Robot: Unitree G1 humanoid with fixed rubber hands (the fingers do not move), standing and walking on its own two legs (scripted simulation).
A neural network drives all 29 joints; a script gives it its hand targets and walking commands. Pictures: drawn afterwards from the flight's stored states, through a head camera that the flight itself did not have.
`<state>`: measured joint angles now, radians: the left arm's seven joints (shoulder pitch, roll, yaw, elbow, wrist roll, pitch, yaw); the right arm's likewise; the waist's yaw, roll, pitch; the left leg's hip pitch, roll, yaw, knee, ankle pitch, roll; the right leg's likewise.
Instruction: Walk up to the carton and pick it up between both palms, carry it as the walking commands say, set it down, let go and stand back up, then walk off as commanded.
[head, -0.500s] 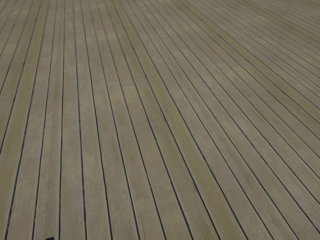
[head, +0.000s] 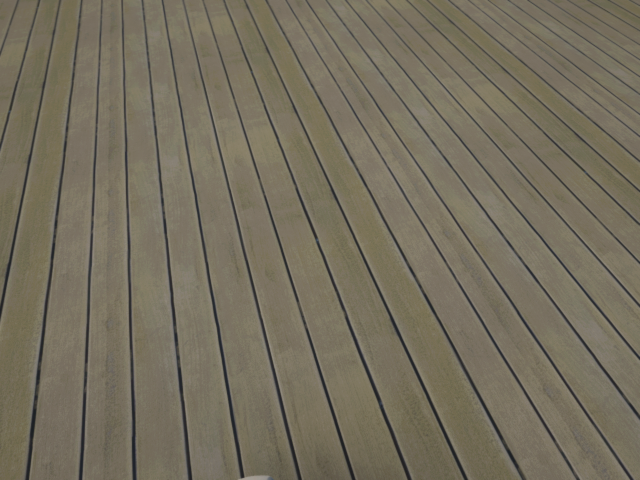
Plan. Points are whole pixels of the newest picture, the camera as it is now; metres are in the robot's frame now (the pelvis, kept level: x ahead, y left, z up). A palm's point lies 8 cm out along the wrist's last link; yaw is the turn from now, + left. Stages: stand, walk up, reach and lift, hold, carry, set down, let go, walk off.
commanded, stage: walk off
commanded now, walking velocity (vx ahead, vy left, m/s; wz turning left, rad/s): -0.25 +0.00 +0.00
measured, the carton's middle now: out of the picture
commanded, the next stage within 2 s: none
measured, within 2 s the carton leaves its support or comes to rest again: neither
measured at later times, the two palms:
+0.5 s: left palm out of the picture -0.09 +0.33 -0.14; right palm out of the picture -0.08 -0.22 -0.10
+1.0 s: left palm out of the picture -0.22 +0.33 -0.12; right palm out of the picture -0.27 -0.21 -0.12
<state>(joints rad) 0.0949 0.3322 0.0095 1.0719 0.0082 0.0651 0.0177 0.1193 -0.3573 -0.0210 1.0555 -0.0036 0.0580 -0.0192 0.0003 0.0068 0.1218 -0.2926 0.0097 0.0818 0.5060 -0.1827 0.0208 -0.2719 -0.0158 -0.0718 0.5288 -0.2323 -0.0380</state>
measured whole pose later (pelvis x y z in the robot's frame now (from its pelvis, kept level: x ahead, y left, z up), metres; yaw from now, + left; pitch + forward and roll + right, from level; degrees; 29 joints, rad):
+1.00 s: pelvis -0.33 +0.07 +0.00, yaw +2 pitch -1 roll +1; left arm 0.04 0.24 0.07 1.01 0.02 0.06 0.03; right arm 0.18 -0.28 -0.10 0.99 -0.02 0.07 -0.03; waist -0.01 -0.02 0.10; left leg -0.23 0.00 -0.01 0.71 -0.45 -0.06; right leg -0.29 -0.08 -0.02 0.51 -0.20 0.04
